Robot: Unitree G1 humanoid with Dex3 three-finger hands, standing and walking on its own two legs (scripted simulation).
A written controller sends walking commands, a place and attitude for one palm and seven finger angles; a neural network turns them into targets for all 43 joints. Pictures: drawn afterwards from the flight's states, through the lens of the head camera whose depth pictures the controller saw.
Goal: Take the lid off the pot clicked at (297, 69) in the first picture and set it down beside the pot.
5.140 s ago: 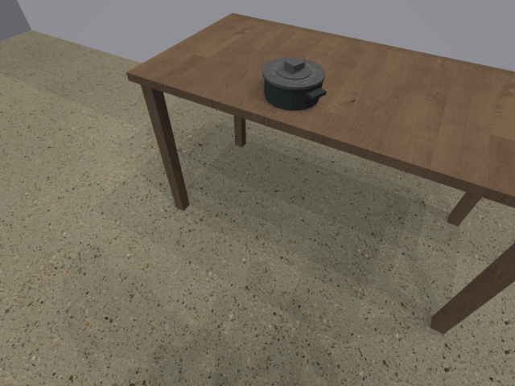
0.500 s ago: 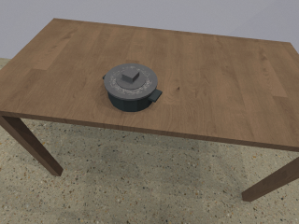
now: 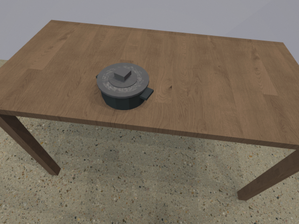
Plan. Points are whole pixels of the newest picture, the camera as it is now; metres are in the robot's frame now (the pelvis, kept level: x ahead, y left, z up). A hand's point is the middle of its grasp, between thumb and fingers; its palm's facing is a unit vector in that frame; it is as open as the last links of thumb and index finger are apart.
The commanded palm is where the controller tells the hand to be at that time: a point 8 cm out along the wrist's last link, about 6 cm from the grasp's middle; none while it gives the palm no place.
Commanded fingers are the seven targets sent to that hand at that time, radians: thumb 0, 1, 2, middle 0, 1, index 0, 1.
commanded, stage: look again from close up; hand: left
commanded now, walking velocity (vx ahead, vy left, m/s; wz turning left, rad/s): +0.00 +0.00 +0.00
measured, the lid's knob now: (122, 73) +0.57 +0.14 +0.07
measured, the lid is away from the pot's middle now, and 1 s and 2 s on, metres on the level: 0.00 0.00 0.00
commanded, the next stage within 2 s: shuffle to correct the standing spot in 0.66 s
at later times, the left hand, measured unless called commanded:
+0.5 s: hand out of the picture -0.02 +0.15 -0.18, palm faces +0.02 -0.99 -0.16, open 7.3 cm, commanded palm none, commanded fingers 0.00 0.90 0.90 -0.20 -0.30 -0.20 -0.30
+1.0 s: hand out of the picture -0.01 +0.16 -0.18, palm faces +0.05 -0.99 -0.15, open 7.3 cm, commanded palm none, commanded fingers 0.00 0.90 0.90 -0.20 -0.30 -0.20 -0.30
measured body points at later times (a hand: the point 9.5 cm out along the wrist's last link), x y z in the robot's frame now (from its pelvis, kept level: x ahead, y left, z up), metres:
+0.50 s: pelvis -0.01 -0.01 +0.00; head +0.02 +0.00 +0.45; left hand -0.02 +0.20 -0.16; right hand -0.02 -0.23 -0.15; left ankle -0.03 +0.08 -0.74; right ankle -0.02 -0.15 -0.74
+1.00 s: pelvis +0.01 +0.00 +0.00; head +0.03 +0.01 +0.44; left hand -0.02 +0.21 -0.17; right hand -0.01 -0.22 -0.16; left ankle -0.03 +0.08 -0.74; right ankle -0.02 -0.15 -0.74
